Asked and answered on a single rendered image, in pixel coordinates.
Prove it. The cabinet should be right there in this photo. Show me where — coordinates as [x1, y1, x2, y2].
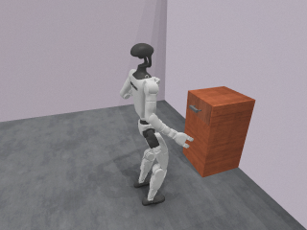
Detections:
[182, 86, 256, 178]

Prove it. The robot right foot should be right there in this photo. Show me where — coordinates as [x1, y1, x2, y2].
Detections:
[142, 195, 165, 206]

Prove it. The handle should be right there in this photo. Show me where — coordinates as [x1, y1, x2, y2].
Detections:
[189, 104, 201, 113]

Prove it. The robot left upper arm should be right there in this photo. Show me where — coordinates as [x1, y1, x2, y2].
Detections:
[120, 69, 136, 100]

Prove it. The robot right thigh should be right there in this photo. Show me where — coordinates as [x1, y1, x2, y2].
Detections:
[146, 130, 169, 175]

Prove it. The robot right hand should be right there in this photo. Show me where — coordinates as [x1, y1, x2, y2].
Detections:
[175, 132, 194, 149]

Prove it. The robot right upper arm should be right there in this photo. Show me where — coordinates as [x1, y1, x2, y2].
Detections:
[144, 80, 159, 124]

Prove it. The robot left hand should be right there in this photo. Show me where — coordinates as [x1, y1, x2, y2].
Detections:
[153, 77, 160, 87]

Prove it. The drawer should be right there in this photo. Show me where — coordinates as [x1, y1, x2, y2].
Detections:
[187, 93, 212, 125]

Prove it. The robot right forearm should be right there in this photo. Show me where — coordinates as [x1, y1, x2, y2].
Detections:
[149, 115, 178, 140]

